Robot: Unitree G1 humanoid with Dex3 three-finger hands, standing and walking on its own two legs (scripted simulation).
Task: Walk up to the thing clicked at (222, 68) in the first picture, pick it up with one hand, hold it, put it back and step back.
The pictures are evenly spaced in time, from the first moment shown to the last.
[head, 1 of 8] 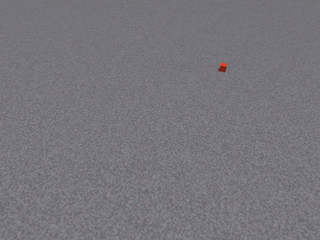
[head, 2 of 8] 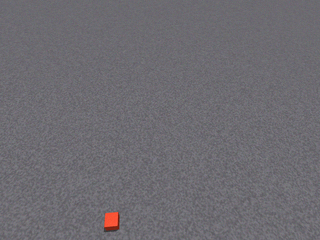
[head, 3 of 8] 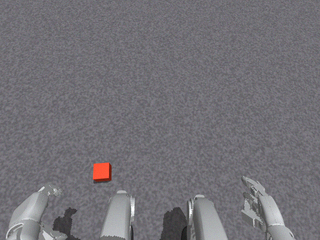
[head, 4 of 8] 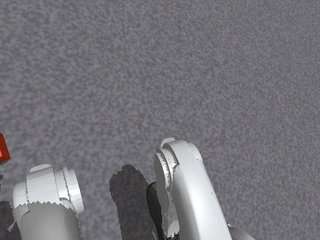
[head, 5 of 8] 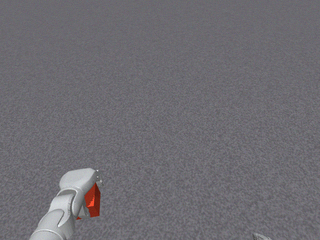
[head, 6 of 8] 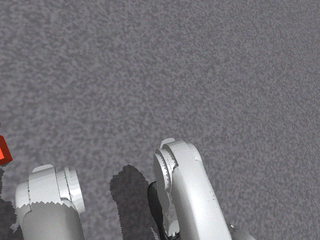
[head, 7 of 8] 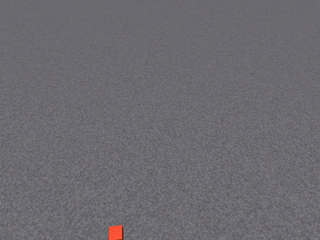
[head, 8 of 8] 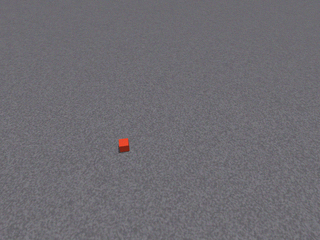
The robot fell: no
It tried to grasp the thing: yes
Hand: left
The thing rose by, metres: 0.66
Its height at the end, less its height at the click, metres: +0.00
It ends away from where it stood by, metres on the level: 0.01
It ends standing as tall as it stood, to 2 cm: yes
